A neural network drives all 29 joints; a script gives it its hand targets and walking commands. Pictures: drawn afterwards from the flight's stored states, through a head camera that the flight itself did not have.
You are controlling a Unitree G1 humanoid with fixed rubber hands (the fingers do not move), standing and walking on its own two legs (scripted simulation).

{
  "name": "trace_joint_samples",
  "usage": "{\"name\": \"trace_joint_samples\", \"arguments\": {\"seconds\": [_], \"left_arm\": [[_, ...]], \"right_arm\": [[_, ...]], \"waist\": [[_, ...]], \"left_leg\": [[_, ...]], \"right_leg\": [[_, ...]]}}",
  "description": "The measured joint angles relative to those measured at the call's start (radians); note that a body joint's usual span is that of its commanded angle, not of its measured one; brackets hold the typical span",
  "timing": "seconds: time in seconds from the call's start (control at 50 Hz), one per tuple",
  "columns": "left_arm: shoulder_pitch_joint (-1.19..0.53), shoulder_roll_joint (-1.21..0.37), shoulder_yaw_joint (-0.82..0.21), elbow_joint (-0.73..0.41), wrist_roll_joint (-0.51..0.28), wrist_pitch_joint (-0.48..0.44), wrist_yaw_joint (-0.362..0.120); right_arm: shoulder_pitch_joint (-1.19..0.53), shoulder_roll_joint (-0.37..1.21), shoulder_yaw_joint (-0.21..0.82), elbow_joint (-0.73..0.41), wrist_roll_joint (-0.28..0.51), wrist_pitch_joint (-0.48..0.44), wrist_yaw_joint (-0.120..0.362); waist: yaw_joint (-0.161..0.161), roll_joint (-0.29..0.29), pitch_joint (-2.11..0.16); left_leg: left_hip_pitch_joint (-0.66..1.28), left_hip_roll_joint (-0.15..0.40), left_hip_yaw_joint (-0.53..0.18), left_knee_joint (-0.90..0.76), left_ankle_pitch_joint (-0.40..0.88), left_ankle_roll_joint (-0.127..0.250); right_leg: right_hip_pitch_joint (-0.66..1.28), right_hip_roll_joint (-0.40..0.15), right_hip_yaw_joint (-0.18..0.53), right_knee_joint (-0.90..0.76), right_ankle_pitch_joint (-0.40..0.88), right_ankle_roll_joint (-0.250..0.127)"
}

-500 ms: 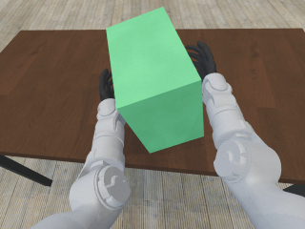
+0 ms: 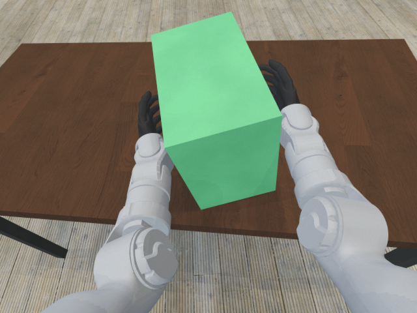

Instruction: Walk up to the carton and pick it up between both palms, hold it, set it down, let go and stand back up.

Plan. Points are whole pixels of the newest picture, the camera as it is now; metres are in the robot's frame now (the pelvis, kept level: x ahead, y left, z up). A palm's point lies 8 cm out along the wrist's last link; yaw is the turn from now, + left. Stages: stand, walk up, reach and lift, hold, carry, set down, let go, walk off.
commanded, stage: reach and lift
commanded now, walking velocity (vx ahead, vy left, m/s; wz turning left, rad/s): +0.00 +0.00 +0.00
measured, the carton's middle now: (215, 115) +0.49 +0.09 +0.07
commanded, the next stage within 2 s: none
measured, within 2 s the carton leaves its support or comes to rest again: leaves its support in 0.74 s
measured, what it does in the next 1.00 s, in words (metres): stands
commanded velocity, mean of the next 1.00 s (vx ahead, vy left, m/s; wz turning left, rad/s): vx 0.00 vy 0.00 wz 0.00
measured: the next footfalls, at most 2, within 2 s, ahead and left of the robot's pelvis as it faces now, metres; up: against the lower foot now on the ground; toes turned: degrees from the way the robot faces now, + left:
none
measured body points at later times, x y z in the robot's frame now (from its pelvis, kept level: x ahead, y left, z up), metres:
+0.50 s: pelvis +0.00 +0.00 +0.00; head +0.07 -0.03 +0.44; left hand +0.41 +0.20 +0.10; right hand +0.49 -0.05 +0.11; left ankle -0.01 +0.14 -0.74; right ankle -0.01 -0.11 -0.74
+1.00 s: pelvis -0.03 +0.00 +0.00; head -0.02 -0.03 +0.45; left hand +0.38 +0.19 +0.13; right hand +0.44 -0.07 +0.16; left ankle -0.01 +0.14 -0.74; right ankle -0.01 -0.11 -0.74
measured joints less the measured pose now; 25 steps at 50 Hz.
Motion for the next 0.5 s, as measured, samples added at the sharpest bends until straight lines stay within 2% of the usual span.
{"name": "trace_joint_samples", "arguments": {"seconds": [0.34,0.5], "left_arm": [[0.024,0.020,-0.091,0.000,0.000,0.012,0.018],[0.066,0.051,-0.163,0.000,-0.053,0.033,0.020]], "right_arm": [[0.051,-0.029,0.156,0.001,0.148,-0.030,-0.047],[0.089,-0.021,0.252,0.001,0.232,-0.027,-0.096]], "waist": [[-0.007,0.000,-0.009],[-0.007,0.000,-0.031]], "left_leg": [[0.000,0.000,0.000,0.000,0.002,0.000],[0.000,0.000,0.000,0.000,0.004,0.000]], "right_leg": [[-0.001,0.000,0.000,0.002,0.003,0.000],[-0.001,0.000,0.000,0.003,0.005,0.000]]}}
